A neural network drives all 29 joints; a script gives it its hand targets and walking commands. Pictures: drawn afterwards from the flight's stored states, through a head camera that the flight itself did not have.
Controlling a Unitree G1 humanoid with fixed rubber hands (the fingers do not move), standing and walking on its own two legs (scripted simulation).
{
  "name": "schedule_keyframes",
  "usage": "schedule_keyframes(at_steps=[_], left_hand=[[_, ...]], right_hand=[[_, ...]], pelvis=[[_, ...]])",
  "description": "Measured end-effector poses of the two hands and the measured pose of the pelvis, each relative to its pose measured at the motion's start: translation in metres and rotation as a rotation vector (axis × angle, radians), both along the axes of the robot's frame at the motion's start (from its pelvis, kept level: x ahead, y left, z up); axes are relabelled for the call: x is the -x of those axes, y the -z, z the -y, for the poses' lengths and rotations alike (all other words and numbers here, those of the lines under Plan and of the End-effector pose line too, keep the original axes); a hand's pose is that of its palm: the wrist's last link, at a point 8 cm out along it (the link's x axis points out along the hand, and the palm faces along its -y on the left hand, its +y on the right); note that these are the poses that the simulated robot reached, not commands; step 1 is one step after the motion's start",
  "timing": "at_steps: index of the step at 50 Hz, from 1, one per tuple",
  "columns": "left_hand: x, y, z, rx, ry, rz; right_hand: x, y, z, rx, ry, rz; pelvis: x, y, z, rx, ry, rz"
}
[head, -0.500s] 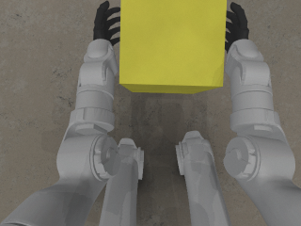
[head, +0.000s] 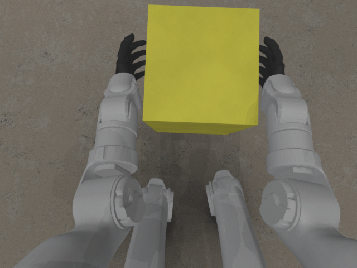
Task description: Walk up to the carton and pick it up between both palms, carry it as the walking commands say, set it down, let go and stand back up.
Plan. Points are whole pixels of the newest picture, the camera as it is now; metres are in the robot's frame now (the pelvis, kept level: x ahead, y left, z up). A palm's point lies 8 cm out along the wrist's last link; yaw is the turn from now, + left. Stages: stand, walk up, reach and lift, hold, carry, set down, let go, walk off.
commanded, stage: reach and lift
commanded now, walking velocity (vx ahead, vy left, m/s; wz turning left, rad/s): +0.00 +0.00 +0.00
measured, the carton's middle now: (196, 84) +0.51 -0.05 -0.14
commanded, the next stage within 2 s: none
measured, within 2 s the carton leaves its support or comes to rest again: neither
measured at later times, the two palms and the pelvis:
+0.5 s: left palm (111, 68) +0.49 +0.10 +0.01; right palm (286, 72) +0.46 -0.19 +0.00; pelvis +0.02 +0.00 +0.06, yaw -1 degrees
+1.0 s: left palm (89, 59) +0.47 +0.10 +0.08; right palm (310, 64) +0.44 -0.19 +0.07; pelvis +0.04 +0.00 +0.13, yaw -1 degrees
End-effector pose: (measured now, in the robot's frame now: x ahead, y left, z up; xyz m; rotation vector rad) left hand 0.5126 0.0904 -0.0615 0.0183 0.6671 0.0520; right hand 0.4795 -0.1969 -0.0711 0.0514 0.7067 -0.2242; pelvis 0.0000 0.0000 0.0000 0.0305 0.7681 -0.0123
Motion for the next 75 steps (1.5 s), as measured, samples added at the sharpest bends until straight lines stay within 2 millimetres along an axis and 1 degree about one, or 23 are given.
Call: schedule_keyframes(at_steps=[18, 40, 75], left_hand=[[0.013, -0.053, -0.005, 0.001, 0.003, 0.000], [0.031, -0.117, -0.009, 0.000, 0.002, 0.000], [0.062, -0.217, -0.014, 0.000, 0.005, -0.006]], right_hand=[[0.014, -0.053, -0.005, -0.003, 0.009, 0.001], [0.032, -0.117, -0.009, -0.009, 0.014, 0.002], [0.063, -0.218, -0.014, -0.006, 0.018, -0.003]], pelvis=[[-0.013, -0.042, -0.002, 0.007, 0.002, 0.042], [-0.033, -0.100, -0.003, 0.013, 0.007, 0.117], [-0.062, -0.192, 0.000, 0.025, 0.013, 0.310]])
